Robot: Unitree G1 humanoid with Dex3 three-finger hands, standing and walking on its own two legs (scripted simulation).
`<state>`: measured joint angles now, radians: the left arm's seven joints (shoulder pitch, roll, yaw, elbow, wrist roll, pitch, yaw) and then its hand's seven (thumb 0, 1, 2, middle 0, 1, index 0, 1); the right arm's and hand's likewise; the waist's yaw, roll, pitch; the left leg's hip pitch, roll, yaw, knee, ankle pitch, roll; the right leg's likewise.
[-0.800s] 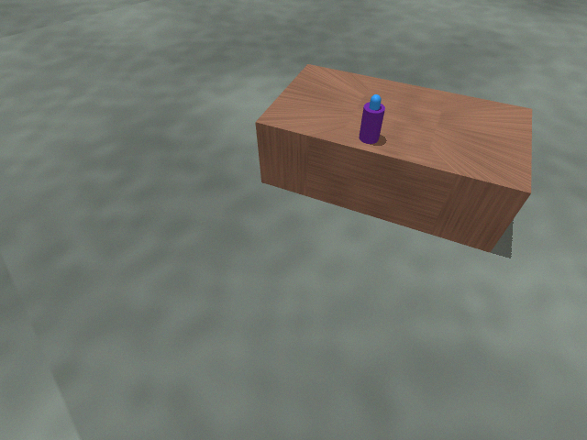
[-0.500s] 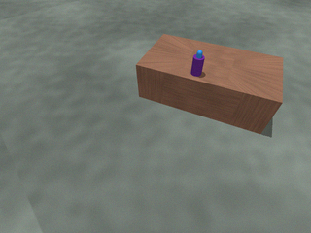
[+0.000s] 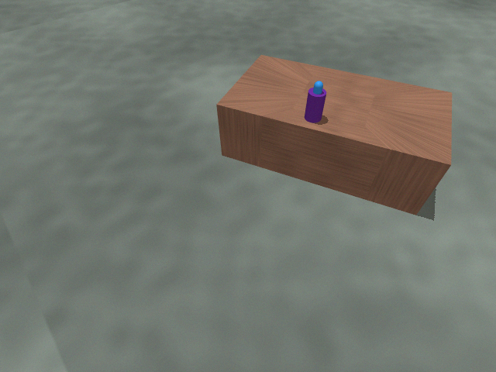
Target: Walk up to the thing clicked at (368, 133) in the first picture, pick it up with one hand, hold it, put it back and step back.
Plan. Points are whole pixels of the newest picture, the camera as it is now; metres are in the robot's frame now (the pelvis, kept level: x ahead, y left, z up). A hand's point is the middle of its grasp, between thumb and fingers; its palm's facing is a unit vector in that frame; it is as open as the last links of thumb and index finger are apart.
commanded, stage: stand
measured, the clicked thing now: (315, 100) +1.28 -0.29 -0.33
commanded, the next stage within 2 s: walk up in 0.32 s
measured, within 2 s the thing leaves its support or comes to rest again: neither
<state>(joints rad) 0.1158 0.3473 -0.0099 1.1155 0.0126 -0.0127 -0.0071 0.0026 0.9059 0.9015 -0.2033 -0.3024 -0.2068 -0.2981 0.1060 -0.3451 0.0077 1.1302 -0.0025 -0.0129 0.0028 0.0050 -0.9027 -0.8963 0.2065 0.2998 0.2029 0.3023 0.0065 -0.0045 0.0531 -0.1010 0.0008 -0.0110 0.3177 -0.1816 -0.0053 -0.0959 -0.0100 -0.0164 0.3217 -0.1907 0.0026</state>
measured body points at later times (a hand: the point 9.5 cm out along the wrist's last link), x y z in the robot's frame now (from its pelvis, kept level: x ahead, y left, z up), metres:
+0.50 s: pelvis +0.02 +0.01 -0.01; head +0.04 +0.01 +0.44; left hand +0.07 +0.33 -0.13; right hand +0.10 -0.32 -0.13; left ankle +0.02 +0.13 -0.72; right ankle -0.01 -0.12 -0.75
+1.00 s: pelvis +0.20 +0.07 -0.01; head +0.22 +0.07 +0.44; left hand +0.34 +0.38 -0.12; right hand +0.17 -0.24 -0.13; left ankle +0.14 +0.17 -0.75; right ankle +0.32 -0.09 -0.72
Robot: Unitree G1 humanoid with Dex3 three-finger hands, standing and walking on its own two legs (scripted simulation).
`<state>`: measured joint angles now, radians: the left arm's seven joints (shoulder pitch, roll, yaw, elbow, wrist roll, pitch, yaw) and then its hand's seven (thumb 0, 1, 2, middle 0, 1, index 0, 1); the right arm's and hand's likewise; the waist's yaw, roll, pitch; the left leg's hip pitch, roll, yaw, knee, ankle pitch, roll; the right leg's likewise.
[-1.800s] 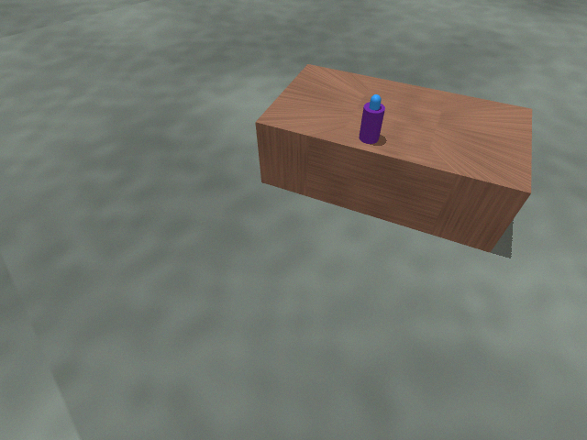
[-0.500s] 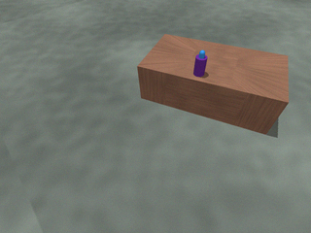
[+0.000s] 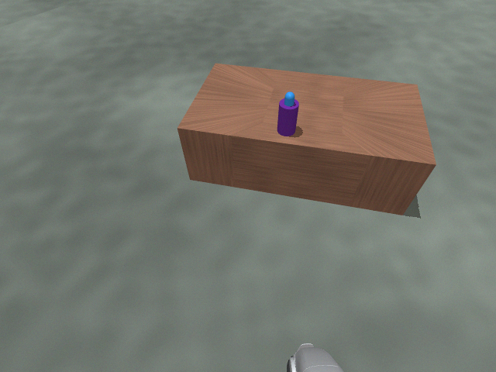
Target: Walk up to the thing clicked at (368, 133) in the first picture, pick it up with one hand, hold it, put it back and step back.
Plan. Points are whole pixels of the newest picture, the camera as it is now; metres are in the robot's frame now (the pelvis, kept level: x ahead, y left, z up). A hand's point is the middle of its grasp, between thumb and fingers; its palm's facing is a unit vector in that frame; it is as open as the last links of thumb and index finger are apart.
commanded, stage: walk up
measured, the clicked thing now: (288, 112) +1.12 -0.20 -0.31
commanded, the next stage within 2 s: none
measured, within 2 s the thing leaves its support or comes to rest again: neither
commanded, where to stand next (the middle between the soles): +0.50 +0.06 m, yaw -5 degrees
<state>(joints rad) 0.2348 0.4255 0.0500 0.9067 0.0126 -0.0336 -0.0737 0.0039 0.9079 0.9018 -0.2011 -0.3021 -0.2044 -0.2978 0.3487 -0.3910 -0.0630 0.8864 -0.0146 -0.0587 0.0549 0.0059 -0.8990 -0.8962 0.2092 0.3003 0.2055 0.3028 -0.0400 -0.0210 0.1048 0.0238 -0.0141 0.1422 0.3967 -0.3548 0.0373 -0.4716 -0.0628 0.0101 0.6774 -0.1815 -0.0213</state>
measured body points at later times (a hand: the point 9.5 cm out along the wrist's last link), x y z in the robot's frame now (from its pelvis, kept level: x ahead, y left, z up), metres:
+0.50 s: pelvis +0.20 +0.04 -0.01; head +0.22 +0.04 +0.44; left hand +0.25 +0.36 -0.12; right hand +0.28 -0.30 -0.11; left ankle +0.31 +0.18 -0.73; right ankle +0.16 -0.12 -0.74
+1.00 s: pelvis +0.36 +0.06 -0.02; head +0.39 +0.04 +0.43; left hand +0.50 +0.37 -0.11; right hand +0.34 -0.26 -0.14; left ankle +0.31 +0.18 -0.73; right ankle +0.44 -0.06 -0.74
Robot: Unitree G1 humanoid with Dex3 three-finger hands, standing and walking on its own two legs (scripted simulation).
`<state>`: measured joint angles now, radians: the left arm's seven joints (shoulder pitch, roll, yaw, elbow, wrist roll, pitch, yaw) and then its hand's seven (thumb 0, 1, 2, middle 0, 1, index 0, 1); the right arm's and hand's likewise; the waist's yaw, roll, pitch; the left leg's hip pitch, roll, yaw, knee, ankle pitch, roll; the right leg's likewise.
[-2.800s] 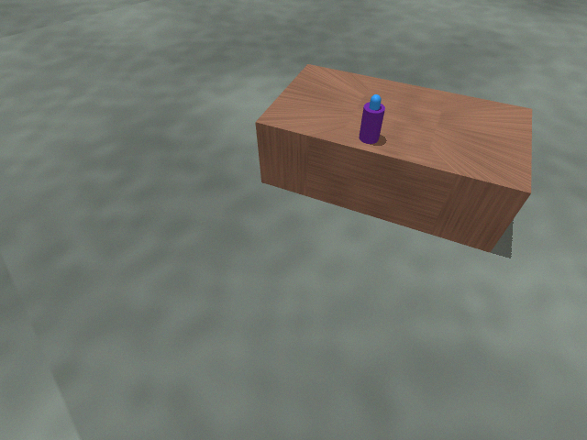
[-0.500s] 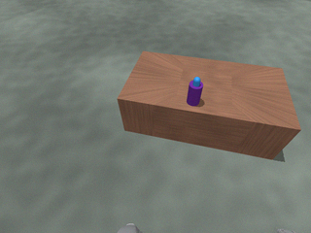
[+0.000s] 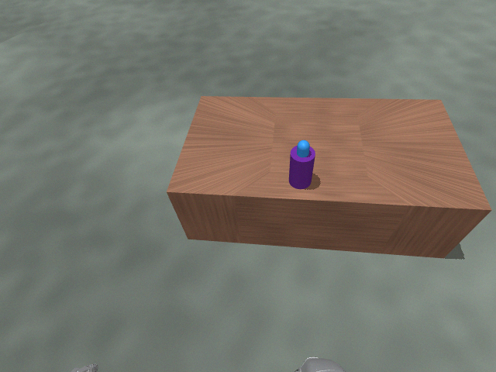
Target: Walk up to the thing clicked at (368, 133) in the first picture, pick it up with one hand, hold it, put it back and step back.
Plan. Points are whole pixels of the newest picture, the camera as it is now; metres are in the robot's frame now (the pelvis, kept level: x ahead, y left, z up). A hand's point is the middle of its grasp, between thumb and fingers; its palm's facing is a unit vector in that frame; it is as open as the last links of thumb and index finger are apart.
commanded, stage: walk up
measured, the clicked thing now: (301, 162) +0.78 -0.17 -0.30
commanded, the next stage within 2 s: none
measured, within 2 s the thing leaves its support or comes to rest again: neither
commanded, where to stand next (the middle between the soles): +0.14 +0.02 m, yaw +2 degrees
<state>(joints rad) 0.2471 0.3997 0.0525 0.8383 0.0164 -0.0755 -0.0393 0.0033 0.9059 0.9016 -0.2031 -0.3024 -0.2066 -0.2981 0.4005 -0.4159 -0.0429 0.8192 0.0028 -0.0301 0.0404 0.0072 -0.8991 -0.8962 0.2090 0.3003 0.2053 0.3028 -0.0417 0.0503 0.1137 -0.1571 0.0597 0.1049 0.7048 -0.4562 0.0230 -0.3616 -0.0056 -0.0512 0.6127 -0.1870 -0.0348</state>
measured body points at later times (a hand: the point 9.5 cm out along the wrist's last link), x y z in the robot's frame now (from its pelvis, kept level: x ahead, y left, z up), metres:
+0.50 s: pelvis +0.05 +0.04 +0.00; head +0.08 +0.07 +0.45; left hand +0.13 +0.35 -0.14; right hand +0.13 -0.28 -0.10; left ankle +0.12 +0.16 -0.72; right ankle +0.05 -0.11 -0.69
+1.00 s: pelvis +0.05 +0.02 +0.02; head +0.06 +0.02 +0.47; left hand +0.11 +0.33 -0.11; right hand +0.16 -0.27 -0.11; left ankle +0.12 +0.16 -0.72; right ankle +0.04 -0.11 -0.72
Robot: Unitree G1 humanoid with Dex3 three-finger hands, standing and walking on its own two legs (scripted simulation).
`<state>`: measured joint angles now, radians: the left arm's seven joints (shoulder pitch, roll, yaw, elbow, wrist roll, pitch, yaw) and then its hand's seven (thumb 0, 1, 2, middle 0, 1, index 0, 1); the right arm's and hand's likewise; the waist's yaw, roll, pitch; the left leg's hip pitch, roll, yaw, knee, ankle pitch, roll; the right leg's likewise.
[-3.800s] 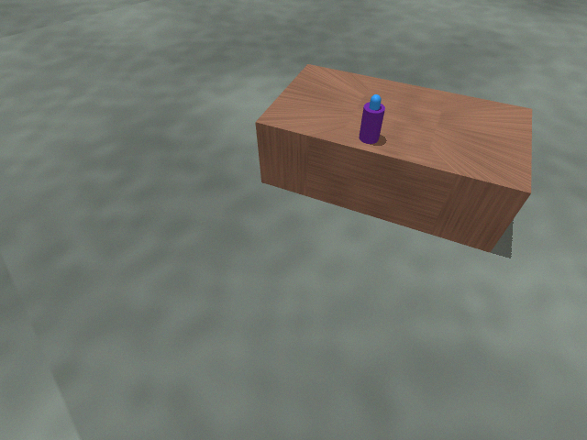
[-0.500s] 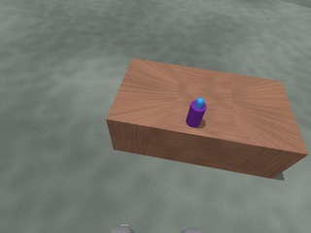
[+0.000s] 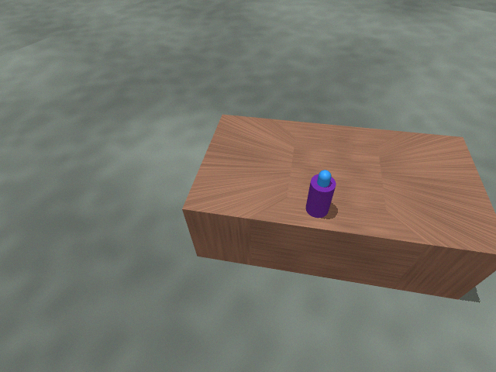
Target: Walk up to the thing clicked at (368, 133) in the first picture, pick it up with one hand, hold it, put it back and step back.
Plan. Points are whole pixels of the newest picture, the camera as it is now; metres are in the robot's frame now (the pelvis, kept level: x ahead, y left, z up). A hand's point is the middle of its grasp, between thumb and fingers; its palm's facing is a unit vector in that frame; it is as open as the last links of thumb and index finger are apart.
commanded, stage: walk up
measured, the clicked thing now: (321, 191) +0.72 -0.21 -0.32
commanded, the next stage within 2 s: stand in 1.18 s
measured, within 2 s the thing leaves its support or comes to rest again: neither
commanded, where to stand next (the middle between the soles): +0.08 -0.01 m, yaw +0 degrees
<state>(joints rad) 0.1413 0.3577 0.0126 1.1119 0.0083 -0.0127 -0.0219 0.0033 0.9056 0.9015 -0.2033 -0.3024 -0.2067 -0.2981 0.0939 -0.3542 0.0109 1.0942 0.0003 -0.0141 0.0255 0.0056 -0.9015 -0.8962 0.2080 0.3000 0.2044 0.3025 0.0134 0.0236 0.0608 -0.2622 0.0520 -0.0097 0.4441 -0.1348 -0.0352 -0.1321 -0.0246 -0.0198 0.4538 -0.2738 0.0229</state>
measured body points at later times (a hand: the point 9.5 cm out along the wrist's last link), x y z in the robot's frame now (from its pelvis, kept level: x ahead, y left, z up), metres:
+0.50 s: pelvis +0.02 +0.00 +0.01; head +0.03 +0.01 +0.46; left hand +0.12 +0.30 -0.13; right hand +0.10 -0.30 -0.12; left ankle +0.07 +0.14 -0.74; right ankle -0.02 -0.14 -0.74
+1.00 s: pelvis +0.02 +0.00 +0.01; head +0.03 +0.01 +0.46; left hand +0.09 +0.30 -0.13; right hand +0.11 -0.29 -0.12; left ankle +0.07 +0.14 -0.74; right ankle -0.02 -0.14 -0.74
